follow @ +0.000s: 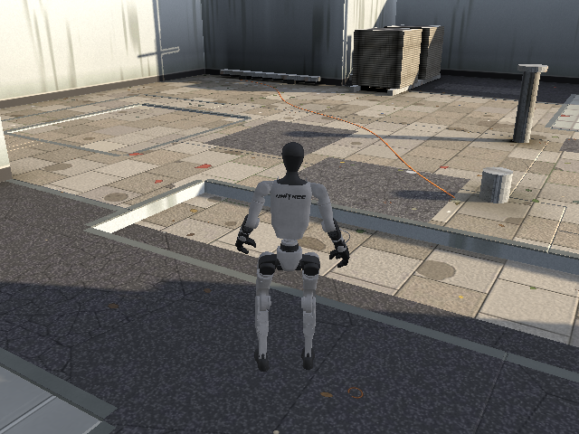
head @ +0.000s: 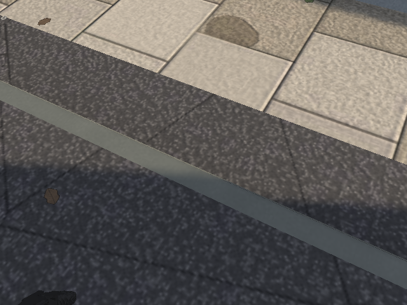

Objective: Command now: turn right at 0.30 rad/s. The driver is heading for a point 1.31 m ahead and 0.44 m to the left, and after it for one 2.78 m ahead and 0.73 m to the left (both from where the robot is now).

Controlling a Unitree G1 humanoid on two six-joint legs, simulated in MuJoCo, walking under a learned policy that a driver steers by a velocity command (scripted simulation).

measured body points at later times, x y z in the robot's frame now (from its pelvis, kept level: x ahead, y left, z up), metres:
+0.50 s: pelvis +0.15 +0.04 +0.00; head +0.15 +0.06 +0.45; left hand +0.10 +0.32 -0.13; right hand +0.35 -0.18 -0.09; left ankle +0.25 +0.21 -0.67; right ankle +0.02 -0.11 -0.73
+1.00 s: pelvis +0.49 +0.30 +0.00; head +0.51 +0.33 +0.44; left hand +0.53 +0.60 -0.10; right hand +0.63 +0.05 -0.12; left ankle +0.30 +0.21 -0.72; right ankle +0.77 +0.34 -0.67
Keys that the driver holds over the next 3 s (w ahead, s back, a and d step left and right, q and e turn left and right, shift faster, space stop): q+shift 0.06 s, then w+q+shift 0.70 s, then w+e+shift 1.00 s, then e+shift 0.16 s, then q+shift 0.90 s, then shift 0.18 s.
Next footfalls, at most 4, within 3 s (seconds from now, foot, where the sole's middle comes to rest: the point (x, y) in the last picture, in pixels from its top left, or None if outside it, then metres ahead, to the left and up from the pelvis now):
0.60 left None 0.33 0.23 -0.76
1.10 right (92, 210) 0.78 0.43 -0.76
1.52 left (24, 140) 1.12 0.76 -0.76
2.00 right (93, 100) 1.48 0.55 -0.90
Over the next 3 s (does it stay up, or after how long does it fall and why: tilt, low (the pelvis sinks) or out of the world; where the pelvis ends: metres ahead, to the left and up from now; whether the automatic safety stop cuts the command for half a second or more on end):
stays up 1.71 0.59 -0.13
